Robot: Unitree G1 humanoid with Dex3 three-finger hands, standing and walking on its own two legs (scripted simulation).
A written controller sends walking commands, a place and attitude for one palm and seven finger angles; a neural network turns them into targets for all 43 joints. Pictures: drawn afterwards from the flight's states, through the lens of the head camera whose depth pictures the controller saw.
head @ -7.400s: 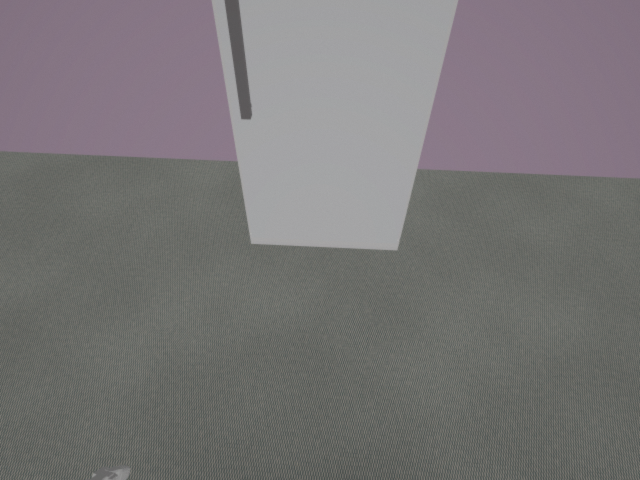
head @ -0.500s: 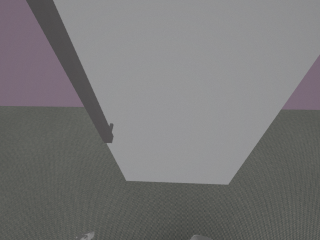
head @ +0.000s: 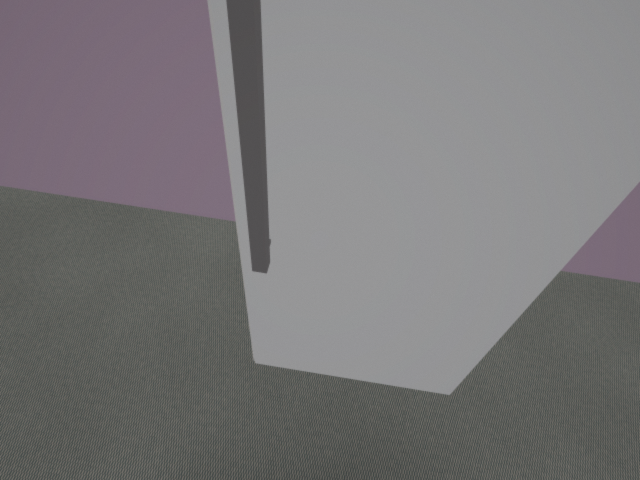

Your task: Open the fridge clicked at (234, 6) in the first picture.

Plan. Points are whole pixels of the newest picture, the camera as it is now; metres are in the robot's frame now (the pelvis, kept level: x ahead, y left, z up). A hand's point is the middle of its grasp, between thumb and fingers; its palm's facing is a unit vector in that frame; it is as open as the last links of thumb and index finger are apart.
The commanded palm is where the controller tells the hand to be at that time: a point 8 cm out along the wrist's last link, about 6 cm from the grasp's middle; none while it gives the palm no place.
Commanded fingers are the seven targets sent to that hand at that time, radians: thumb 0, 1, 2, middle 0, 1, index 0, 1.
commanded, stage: come to a stop and stand still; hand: left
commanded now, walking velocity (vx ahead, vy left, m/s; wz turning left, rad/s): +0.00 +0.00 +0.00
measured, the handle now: (258, 147) +0.50 +0.15 +0.15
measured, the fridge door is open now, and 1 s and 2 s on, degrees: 0 0 0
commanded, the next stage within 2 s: look again from close up in 1.34 s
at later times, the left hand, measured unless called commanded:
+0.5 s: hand out of the picture -0.05 +0.13 -0.18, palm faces +0.03 -0.99 -0.13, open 7.3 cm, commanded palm none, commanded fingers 0.00 0.90 0.90 -0.20 -0.30 -0.20 -0.30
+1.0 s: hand out of the picture -0.01 +0.18 -0.18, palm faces +0.02 -0.98 -0.20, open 7.3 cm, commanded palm none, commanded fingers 0.00 0.90 0.90 -0.20 -0.30 -0.20 -0.30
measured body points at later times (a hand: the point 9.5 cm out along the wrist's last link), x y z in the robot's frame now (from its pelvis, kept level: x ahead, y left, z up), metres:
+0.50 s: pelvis -0.05 -0.02 +0.00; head -0.05 -0.01 +0.45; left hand -0.06 +0.18 -0.16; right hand -0.08 -0.23 -0.16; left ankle +0.03 +0.10 -0.73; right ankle -0.07 -0.11 -0.73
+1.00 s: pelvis -0.01 +0.01 +0.00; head -0.02 +0.01 +0.45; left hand -0.01 +0.23 -0.16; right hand -0.02 -0.20 -0.17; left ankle +0.03 +0.10 -0.73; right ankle -0.07 -0.11 -0.73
